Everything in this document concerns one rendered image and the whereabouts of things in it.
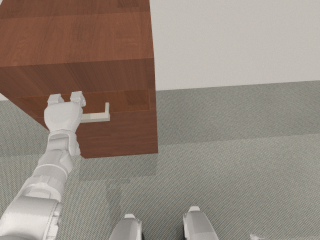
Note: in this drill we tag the robot right shin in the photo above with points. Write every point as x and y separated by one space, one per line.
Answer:
193 208

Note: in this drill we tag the drawer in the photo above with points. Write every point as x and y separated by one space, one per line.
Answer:
119 101

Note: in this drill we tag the handle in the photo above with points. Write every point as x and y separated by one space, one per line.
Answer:
97 117

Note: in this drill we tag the robot left thigh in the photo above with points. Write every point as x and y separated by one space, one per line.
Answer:
127 229

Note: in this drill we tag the cabinet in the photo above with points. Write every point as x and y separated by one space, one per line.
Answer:
50 47

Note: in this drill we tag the robot left forearm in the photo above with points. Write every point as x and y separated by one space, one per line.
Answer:
51 173

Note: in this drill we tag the left robot hand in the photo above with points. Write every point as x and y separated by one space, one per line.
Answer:
61 115

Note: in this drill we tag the left robot upper arm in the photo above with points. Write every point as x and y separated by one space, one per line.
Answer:
33 218

